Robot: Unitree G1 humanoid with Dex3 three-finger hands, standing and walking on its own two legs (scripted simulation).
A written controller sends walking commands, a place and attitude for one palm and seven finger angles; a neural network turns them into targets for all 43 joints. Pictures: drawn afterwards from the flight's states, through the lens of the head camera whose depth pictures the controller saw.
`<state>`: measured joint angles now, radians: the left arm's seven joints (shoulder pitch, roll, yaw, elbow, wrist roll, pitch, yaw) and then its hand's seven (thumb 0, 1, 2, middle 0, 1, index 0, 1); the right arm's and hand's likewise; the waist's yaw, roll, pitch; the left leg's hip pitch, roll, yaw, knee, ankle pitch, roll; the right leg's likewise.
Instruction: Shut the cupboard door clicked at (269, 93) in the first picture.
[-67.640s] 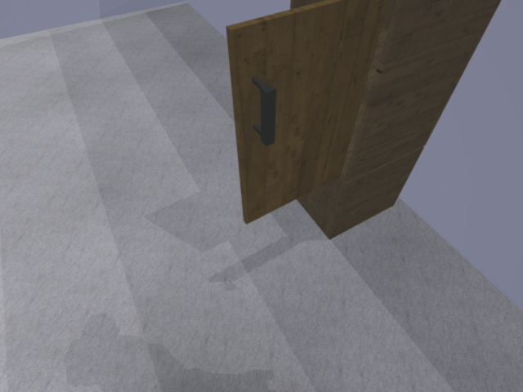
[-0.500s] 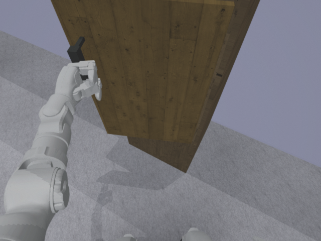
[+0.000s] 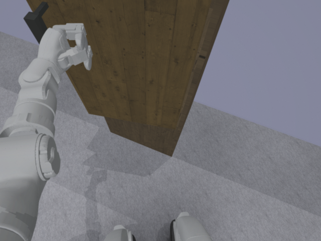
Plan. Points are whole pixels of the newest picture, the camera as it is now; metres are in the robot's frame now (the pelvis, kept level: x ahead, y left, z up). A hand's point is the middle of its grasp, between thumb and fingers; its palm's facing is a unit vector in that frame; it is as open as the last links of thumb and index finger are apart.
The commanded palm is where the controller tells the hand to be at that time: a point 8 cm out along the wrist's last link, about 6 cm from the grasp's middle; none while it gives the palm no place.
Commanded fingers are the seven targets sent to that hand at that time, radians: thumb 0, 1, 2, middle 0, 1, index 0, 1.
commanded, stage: push the door shut along its arc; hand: left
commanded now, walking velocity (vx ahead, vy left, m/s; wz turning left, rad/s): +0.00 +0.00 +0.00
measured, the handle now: (51, 37) +0.59 +0.19 +0.12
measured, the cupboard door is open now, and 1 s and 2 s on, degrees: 12 0 0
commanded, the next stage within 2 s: pull the fist back off the door in 0.60 s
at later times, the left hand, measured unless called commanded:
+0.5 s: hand (92, 43) +0.56 +0.10 +0.13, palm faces -0.39 -0.92 +0.01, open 3.1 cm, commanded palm +0.58 +0.13 +0.13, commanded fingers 0.00 0.90 0.90 -1.30 -1.50 -1.30 -1.50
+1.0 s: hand (110, 40) +0.58 +0.06 +0.11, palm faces +0.07 -1.00 -0.05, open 3.1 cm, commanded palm +0.55 +0.11 +0.13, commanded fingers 0.00 0.90 0.90 -1.30 -1.50 -1.30 -1.50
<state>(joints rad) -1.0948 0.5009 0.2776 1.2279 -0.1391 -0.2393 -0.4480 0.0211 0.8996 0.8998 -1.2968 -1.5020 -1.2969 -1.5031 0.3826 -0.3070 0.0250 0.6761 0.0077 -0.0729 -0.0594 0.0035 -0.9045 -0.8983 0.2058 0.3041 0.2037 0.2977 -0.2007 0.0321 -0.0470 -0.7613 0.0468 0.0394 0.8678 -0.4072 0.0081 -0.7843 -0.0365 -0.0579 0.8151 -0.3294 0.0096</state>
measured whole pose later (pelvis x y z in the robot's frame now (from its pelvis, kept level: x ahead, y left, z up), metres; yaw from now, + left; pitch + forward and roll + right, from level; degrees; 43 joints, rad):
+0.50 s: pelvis +0.01 +0.00 -0.01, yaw +0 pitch +21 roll -2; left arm -1.27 0.56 0.22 1.33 -0.11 -0.19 -0.49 0.02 0.89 0.93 -1.30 -1.50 -1.30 -1.50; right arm 0.38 -0.31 0.02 0.69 -0.01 -0.06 -0.06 0.00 -0.90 -0.90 0.21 0.30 0.20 0.30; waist -0.24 0.03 -0.04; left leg -0.85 0.05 0.02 0.92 -0.43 0.01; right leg -0.86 -0.03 -0.07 0.85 -0.35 0.01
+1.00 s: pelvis +0.01 +0.00 -0.01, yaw -1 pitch +23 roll -2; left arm -1.19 0.33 0.34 1.25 0.07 -0.27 0.17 0.02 0.88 0.92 -1.29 -1.50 -1.30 -1.50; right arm 0.48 -0.23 0.02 0.67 -0.10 -0.03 0.08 0.00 -0.91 -0.90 0.21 0.30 0.20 0.30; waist -0.23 0.07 -0.10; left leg -0.87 0.06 0.03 0.92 -0.45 0.00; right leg -0.89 -0.02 -0.06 0.86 -0.36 0.01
